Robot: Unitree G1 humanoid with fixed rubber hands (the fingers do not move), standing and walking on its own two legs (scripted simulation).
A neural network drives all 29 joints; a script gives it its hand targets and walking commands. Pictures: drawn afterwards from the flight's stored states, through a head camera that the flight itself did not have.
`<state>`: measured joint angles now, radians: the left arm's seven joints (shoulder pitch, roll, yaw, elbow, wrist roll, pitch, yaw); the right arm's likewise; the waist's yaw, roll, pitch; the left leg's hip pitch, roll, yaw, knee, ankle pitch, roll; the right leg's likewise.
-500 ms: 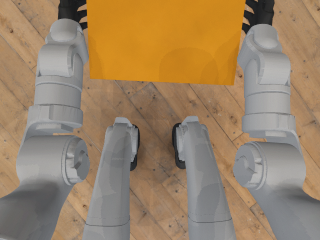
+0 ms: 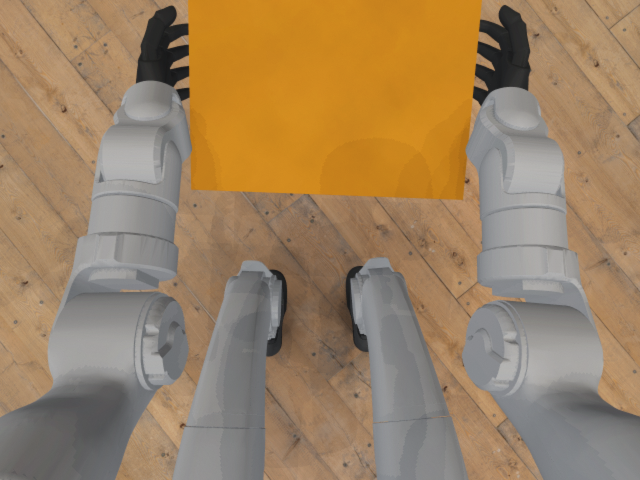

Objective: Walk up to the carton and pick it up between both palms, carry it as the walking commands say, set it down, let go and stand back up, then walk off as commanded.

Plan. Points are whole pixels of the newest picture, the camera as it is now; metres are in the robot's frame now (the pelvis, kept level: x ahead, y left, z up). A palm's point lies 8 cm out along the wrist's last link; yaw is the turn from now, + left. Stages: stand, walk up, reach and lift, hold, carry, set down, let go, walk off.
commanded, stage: reach and lift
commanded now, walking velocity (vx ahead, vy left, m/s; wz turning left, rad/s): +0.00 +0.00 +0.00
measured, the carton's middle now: (330, 93) +0.52 -0.03 -0.13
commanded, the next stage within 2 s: none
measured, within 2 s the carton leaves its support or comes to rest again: neither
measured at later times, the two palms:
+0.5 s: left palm (124, 86) +0.47 +0.15 +0.02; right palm (560, 92) +0.46 -0.20 +0.03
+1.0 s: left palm (26, 45) +0.45 +0.16 +0.11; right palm out of the picture +0.44 -0.19 +0.12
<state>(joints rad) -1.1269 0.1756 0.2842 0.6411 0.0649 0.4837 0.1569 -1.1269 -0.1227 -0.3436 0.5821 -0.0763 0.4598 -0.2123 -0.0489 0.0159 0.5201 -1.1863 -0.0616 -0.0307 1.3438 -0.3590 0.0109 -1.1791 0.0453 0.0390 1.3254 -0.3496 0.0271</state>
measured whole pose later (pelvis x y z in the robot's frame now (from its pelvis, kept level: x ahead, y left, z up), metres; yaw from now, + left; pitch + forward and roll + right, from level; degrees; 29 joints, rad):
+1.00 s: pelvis +0.13 +0.00 +0.14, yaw +1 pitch +13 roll -1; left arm -0.41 -0.05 0.31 0.60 0.24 0.48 0.05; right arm -0.41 0.10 -0.37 0.54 -0.25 0.46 -0.11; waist -0.06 0.03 -0.13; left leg -0.61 -0.05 -0.08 0.62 -0.24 0.01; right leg -0.60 0.02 0.03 0.60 -0.23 0.00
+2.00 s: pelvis +0.13 -0.01 +0.16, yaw +0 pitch -5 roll +0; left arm -0.40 -0.10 0.34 0.55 0.30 0.68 0.05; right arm -0.42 0.09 -0.36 0.53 -0.30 0.66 -0.08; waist -0.03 0.02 -0.08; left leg -0.10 -0.04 -0.05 0.34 -0.16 0.02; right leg -0.10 0.03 0.07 0.34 -0.15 0.00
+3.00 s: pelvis +0.13 -0.01 +0.16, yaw +0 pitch -6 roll +0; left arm -0.26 -0.12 0.30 0.40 0.27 0.71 0.06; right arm -0.30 0.11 -0.30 0.42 -0.29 0.67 -0.07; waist -0.01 0.02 -0.08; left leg -0.07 -0.03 -0.07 0.33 -0.16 0.01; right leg -0.07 0.03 0.05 0.33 -0.15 -0.01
